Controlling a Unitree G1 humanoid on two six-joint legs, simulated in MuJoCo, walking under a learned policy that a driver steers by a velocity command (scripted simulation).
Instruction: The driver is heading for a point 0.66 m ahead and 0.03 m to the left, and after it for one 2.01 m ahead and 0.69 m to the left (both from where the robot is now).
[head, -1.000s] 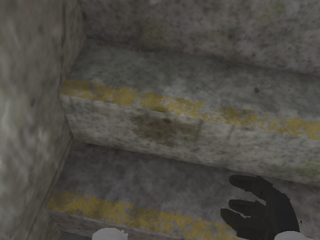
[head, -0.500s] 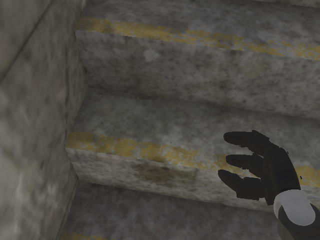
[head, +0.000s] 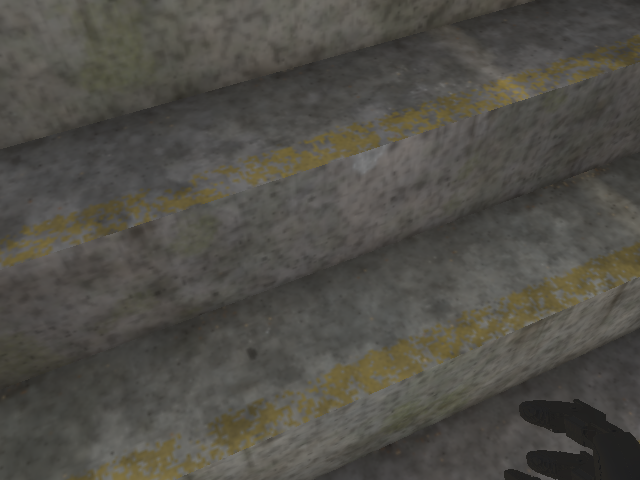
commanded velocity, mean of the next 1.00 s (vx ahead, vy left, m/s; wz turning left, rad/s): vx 0.16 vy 0.00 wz -0.20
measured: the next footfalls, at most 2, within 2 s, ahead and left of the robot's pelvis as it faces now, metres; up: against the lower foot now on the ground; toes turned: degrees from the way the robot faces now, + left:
left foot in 0.32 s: +0.20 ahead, +0.13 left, +0.22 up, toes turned -10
right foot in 0.80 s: +0.13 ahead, -0.17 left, +0.00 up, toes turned -9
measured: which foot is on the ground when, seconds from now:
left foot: up 0.00-0.30, down 0.32-0.78, up 0.80-1.00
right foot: down 0.00-0.32, up 0.34-0.78, down 0.80-1.00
